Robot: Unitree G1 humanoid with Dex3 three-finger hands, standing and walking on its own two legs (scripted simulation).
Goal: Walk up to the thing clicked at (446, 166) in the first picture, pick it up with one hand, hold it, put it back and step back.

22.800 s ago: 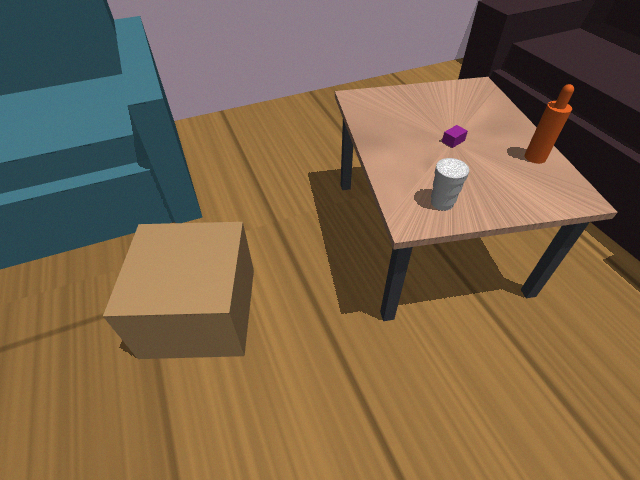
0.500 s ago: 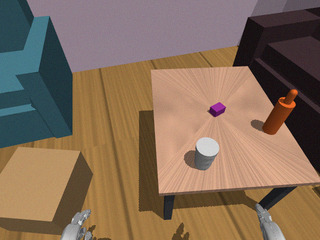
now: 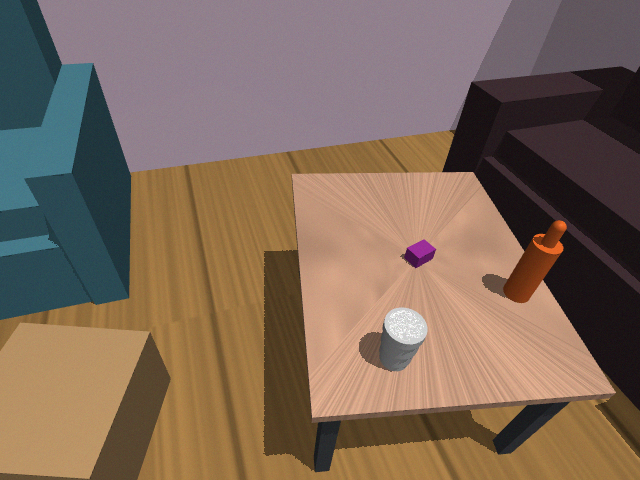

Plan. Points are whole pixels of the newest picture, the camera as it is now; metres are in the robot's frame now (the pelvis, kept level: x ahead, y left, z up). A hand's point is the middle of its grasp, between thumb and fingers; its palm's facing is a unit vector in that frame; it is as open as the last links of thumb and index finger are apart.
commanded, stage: home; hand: right
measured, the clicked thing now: (399, 342) +0.47 -0.16 -0.25
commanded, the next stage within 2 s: stand in 1.02 s
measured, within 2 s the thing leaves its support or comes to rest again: neither
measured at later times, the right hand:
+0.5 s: hand out of the picture +0.05 -0.25 -0.14, palm faces +0.00 +0.92 -0.38, open 17.5 cm
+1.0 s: hand out of the picture +0.08 -0.26 -0.14, palm faces +0.00 +0.93 -0.38, open 17.5 cm
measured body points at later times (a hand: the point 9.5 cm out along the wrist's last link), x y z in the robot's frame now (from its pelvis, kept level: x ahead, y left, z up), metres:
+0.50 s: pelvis -0.01 +0.01 +0.00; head -0.02 +0.03 +0.45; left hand +0.02 +0.30 -0.15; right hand +0.05 -0.30 -0.12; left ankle +0.04 +0.10 -0.74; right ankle -0.03 -0.15 -0.74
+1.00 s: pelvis +0.01 +0.00 +0.01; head +0.01 +0.02 +0.46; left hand +0.08 +0.29 -0.14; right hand +0.08 -0.30 -0.12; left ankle +0.04 +0.10 -0.74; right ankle -0.03 -0.15 -0.74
